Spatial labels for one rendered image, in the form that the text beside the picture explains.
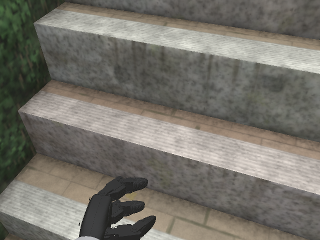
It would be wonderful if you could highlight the left robot hand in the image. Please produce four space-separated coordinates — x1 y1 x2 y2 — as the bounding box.
79 176 156 240

